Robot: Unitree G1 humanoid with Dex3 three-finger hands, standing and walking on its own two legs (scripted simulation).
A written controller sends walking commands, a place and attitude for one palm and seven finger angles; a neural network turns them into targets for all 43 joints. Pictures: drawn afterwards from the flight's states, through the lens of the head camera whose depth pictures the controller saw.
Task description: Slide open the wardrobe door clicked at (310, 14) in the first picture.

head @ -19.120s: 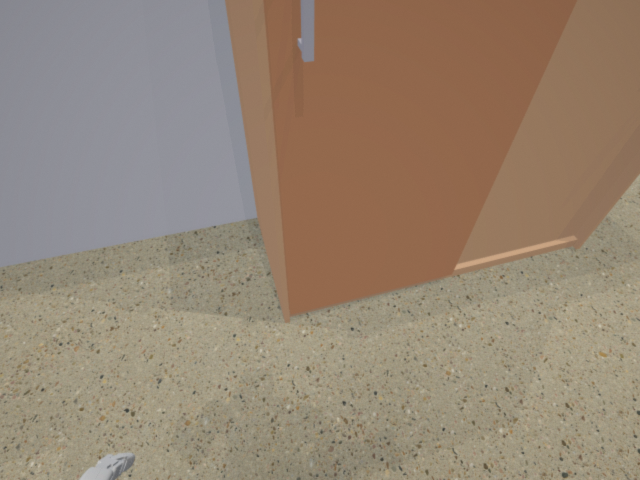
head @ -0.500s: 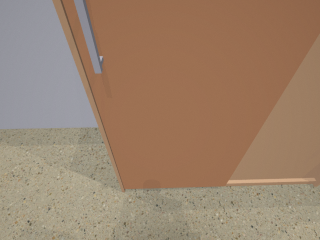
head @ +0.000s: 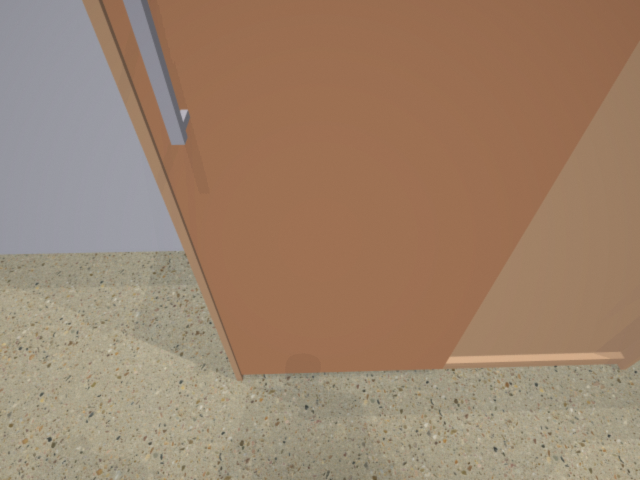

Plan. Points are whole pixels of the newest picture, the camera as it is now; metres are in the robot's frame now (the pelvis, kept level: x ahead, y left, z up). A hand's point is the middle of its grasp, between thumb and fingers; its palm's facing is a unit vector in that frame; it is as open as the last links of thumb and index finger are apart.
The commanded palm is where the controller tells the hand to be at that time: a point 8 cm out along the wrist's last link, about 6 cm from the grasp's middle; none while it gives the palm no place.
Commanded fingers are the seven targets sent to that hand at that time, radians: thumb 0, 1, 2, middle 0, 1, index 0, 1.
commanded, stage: look again from close up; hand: left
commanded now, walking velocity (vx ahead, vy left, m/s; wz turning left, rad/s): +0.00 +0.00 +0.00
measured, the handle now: (162, 66) +0.50 +0.22 +0.27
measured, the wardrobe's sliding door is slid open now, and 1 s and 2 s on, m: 0.00 0.00 0.00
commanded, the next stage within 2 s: shuffle to correct the standing spot in 0.64 s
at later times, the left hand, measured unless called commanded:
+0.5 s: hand out of the picture +0.02 +0.16 -0.17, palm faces +0.01 -0.98 -0.22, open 7.3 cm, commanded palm none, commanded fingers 0.00 0.90 0.90 -0.20 -0.30 -0.20 -0.30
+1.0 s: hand out of the picture +0.01 +0.17 -0.17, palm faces +0.12 -0.97 -0.19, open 7.3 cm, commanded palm none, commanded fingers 0.00 0.90 0.90 -0.20 -0.30 -0.20 -0.30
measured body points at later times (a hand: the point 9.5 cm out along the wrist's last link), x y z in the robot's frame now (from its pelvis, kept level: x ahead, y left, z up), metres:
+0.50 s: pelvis +0.00 -0.02 +0.00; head +0.01 -0.02 +0.45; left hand +0.02 +0.22 -0.15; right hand +0.01 -0.25 -0.16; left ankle -0.03 +0.09 -0.74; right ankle +0.01 -0.09 -0.74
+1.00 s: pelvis +0.01 -0.01 +0.00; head +0.03 +0.00 +0.45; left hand +0.00 +0.22 -0.16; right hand +0.01 -0.24 -0.15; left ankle -0.02 +0.11 -0.71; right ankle +0.01 -0.09 -0.74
